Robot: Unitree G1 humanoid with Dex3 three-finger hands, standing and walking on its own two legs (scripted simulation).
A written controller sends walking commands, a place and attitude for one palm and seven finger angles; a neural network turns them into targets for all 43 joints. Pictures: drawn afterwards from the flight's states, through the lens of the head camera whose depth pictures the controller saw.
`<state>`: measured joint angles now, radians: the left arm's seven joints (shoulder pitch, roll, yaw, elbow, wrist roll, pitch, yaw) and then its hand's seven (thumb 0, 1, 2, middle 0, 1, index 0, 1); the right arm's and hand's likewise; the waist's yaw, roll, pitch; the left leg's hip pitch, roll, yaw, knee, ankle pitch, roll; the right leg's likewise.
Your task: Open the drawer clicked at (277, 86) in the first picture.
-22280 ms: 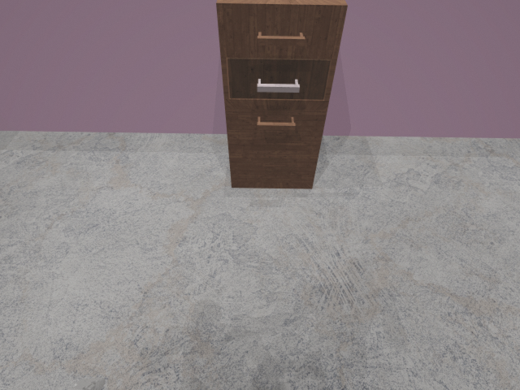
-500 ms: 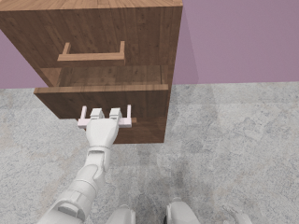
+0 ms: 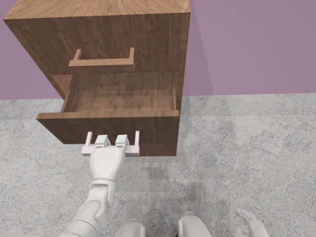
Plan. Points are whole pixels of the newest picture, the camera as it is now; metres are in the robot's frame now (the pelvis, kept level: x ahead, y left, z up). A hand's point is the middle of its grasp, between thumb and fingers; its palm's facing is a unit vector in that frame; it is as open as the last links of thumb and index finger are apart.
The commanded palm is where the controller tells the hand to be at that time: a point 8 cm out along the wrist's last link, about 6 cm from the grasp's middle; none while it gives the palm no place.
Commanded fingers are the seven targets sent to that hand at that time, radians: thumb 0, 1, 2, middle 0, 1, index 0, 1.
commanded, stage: pull the drawer open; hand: left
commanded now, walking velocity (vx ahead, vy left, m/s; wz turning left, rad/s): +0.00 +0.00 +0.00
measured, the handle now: (112, 143) +0.38 +0.14 -0.05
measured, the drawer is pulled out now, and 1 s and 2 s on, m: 0.16 0.26 0.30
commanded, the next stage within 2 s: open the thumb to release the handle in 1.66 s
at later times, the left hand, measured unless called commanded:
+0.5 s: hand (112, 182) +0.27 +0.13 -0.07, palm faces -0.04 -0.09 -1.00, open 5.9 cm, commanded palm +0.23 +0.15 -0.02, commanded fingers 0.00 0.90 0.90 -0.40 -1.35 -0.40 -1.35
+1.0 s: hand (110, 205) +0.22 +0.13 -0.07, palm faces -0.06 -0.13 -0.99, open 6.0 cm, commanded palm +0.17 +0.15 -0.02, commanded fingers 0.00 0.90 0.90 -0.40 -1.35 -0.40 -1.35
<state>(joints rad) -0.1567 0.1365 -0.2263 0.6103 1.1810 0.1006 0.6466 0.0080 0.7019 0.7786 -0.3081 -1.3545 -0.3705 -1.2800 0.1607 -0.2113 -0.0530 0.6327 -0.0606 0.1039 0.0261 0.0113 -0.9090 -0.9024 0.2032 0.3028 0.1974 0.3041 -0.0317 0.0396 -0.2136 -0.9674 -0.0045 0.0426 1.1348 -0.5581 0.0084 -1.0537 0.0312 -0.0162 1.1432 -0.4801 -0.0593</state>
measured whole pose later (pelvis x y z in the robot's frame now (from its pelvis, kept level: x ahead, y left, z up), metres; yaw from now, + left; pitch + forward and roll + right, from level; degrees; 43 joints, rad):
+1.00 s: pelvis +0.00 -0.02 -0.02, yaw +1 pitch +22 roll +3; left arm 0.31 0.15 -0.24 0.21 1.21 0.00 0.63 0.03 0.69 0.76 -0.28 -1.35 -0.38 -1.28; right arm 0.10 -0.21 -0.01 0.53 -0.08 0.07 0.04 0.01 -0.91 -0.90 0.20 0.30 0.20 0.30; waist 0.03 0.03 -0.23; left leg -0.99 -0.01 0.03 1.21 -0.60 -0.02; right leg -1.09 0.03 -0.03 1.25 -0.54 -0.09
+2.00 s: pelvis -0.01 -0.03 -0.03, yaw +3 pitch +23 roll +4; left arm 0.38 0.20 -0.18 0.11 1.15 -0.04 0.62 0.00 0.50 0.72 -0.33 -1.32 -0.38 -1.30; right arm 0.11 -0.23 -0.01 0.53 -0.08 0.04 0.01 0.02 -0.91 -0.90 0.20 0.30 0.20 0.30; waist 0.05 0.05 -0.23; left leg -1.07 -0.02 0.01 1.27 -0.60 -0.04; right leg -1.17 0.02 -0.05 1.32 -0.55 -0.11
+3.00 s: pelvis -0.01 -0.01 -0.01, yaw +1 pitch +20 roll +1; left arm 0.42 0.21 -0.25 0.07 1.15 -0.01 0.59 0.00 -0.49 0.30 -0.32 -1.20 -0.32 -1.20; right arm 0.14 -0.23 0.00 0.47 -0.08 0.06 0.04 0.02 -0.91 -0.90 0.20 0.30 0.20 0.30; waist 0.03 0.05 -0.23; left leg -0.97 -0.01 0.01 1.21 -0.59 0.00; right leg -1.05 0.03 -0.04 1.22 -0.51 -0.07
